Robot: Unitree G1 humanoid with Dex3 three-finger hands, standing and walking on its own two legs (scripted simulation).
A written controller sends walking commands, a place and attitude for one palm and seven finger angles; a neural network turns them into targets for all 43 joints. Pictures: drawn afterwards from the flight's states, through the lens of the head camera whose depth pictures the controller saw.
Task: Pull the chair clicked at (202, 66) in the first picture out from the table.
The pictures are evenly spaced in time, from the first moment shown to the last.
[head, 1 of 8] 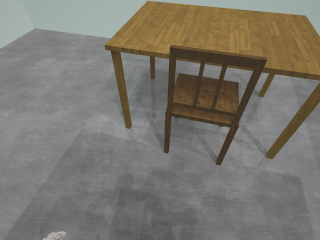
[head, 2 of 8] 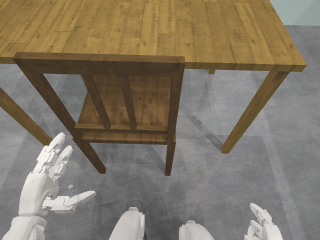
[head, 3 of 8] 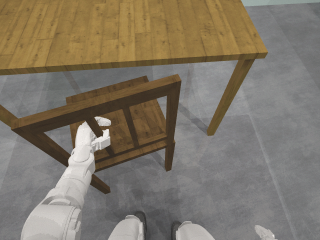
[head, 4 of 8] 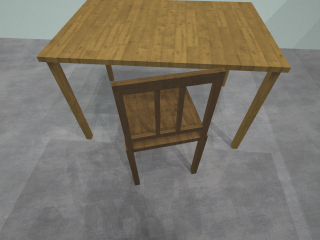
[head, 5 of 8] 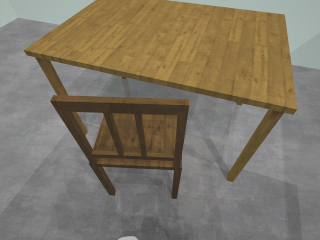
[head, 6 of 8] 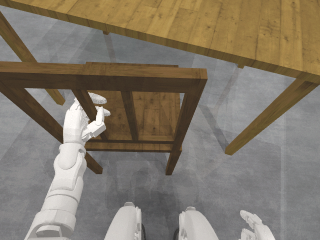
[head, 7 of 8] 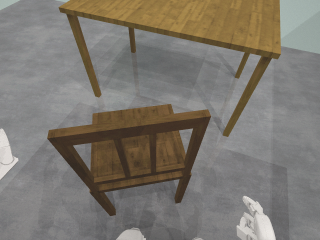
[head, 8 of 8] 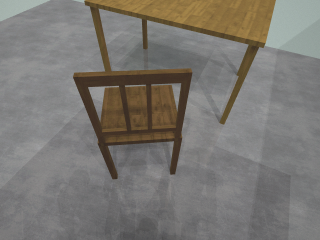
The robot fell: no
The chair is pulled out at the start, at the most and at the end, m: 0.00 0.57 0.56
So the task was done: yes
